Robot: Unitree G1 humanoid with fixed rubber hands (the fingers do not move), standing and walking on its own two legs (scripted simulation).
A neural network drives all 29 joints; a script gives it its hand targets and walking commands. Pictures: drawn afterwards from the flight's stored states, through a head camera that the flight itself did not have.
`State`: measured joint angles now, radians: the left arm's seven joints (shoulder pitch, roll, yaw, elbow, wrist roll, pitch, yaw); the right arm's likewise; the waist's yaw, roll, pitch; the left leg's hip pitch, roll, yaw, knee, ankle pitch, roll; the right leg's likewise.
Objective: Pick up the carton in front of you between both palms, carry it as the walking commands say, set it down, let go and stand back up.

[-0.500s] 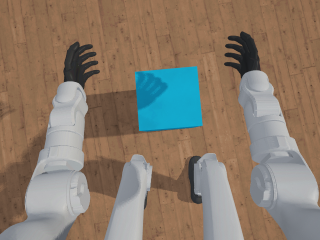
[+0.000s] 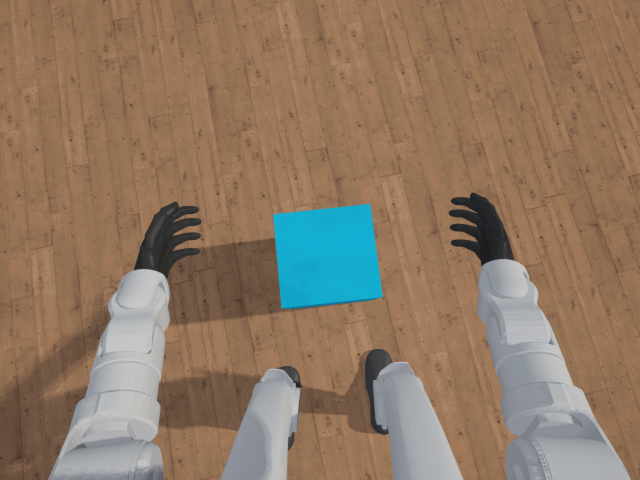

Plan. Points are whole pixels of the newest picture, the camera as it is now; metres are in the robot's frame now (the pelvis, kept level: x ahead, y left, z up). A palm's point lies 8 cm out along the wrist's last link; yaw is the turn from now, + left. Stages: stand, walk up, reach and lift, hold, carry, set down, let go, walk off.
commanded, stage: let go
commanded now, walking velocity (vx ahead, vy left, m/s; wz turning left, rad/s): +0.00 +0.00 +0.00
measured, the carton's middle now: (326, 262) +0.42 +0.02 -0.56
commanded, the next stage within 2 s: stand in 0.98 s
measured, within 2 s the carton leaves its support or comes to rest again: neither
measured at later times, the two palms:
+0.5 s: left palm (77, 394) +0.23 +0.24 +0.02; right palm (610, 379) +0.24 -0.23 +0.01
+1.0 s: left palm (65, 409) +0.22 +0.24 +0.03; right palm (627, 437) +0.20 -0.24 +0.02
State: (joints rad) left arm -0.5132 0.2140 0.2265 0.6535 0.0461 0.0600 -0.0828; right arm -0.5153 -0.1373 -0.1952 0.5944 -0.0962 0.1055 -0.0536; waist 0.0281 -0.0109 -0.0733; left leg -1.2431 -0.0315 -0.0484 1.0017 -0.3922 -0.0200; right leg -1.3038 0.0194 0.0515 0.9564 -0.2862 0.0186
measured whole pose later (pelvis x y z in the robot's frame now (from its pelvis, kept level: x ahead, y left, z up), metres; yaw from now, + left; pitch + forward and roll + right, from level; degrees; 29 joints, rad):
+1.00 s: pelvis +0.05 +0.00 +0.08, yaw +0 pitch -5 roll +0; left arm 0.20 0.23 0.03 0.40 0.04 0.15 -0.03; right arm 0.25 -0.23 -0.03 0.47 -0.02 0.09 0.03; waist 0.01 0.00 0.09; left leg -0.09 -0.01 -0.06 0.49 -0.32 -0.01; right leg -0.16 0.01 0.04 0.49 -0.25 0.01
